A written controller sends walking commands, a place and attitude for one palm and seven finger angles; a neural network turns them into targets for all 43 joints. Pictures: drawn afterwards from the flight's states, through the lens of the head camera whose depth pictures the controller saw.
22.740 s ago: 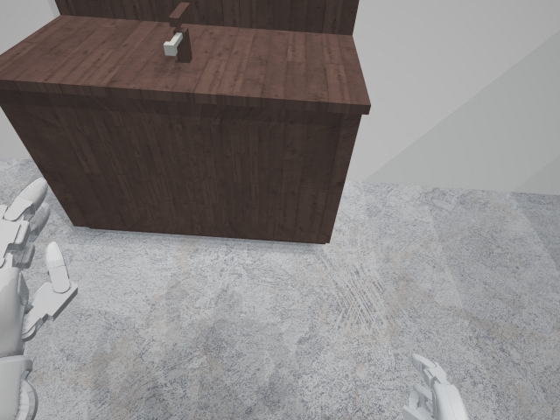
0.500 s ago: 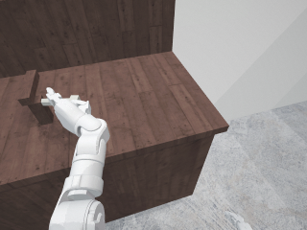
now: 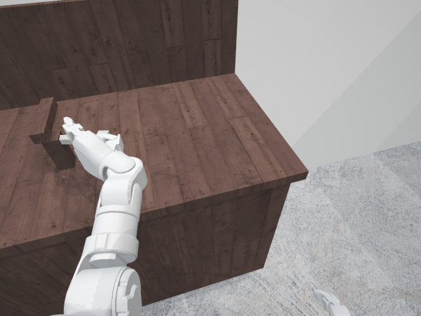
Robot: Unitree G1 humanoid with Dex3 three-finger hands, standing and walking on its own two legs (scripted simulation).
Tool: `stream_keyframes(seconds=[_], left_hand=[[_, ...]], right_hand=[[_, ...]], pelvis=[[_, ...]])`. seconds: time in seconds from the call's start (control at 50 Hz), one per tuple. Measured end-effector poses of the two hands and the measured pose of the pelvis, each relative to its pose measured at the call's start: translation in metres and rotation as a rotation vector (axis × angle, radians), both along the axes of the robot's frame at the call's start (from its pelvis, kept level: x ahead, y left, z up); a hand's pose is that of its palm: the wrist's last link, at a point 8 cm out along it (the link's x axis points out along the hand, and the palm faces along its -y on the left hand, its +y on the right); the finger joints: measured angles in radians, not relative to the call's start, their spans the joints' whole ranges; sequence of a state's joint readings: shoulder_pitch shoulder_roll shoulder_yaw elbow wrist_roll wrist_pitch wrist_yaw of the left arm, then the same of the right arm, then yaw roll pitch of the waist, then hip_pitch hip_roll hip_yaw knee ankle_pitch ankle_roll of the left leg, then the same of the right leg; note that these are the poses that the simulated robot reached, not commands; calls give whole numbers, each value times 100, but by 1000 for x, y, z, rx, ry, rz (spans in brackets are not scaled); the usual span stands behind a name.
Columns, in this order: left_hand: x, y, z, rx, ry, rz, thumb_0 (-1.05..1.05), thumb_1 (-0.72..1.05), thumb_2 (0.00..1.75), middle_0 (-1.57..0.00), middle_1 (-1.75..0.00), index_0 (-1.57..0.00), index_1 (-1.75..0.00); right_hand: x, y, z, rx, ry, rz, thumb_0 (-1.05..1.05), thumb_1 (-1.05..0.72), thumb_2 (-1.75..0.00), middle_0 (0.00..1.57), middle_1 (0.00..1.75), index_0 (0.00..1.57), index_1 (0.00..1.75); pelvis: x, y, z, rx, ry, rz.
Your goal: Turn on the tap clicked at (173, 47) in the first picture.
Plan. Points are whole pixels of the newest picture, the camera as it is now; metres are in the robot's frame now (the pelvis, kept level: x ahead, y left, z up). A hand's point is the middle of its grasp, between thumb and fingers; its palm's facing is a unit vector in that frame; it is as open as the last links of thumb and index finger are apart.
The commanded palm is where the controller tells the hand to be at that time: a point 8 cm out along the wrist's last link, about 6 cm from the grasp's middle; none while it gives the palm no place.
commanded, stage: lift the hand up off the lever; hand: left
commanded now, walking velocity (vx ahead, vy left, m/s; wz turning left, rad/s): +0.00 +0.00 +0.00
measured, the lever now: (103, 139) +0.46 +0.27 +0.10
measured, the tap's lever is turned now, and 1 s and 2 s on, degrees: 74 74 74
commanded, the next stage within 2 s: draw the hand back beside the body in 0.74 s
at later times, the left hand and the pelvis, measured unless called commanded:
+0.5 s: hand (102, 135) +0.40 +0.23 +0.17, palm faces +0.81 -0.58 -0.03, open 7.8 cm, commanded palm +0.34 +0.24 +0.17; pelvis +0.01 +0.01 +0.01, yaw -1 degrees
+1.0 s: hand (113, 131) +0.39 +0.20 +0.18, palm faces +0.52 -0.85 -0.06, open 7.8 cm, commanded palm +0.32 +0.25 +0.17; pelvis +0.02 +0.01 +0.01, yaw -3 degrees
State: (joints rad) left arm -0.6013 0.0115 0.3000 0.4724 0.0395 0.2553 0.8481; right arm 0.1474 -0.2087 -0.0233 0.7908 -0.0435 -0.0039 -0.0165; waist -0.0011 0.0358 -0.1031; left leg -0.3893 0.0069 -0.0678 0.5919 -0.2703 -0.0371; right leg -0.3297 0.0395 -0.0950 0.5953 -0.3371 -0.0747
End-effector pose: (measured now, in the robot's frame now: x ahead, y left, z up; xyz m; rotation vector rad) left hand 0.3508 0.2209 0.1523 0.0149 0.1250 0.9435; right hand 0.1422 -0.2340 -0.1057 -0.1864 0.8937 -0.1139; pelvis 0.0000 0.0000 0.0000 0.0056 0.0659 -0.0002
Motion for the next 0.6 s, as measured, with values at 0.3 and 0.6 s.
stream_keyframes(seconds=[0.3, 0.6], left_hand=[[-8, 13, 14, 1, -34, 12, 2, 90, 90, -15, -15, -15, -15], [-8, 22, 25, 1, -53, -10, 2, 91, 90, -15, -15, -15, -15]], right_hand=[[6, 4, 4, 10, -18, -3, 2, -90, -90, 20, 30, 20, 30], [36, 20, 19, 6, -84, 32, 1, -90, -90, 20, 30, 20, 30]], pelvis=[[5, 2, 3, 3, -17, -9], [7, 10, 6, -1, -36, -8]])
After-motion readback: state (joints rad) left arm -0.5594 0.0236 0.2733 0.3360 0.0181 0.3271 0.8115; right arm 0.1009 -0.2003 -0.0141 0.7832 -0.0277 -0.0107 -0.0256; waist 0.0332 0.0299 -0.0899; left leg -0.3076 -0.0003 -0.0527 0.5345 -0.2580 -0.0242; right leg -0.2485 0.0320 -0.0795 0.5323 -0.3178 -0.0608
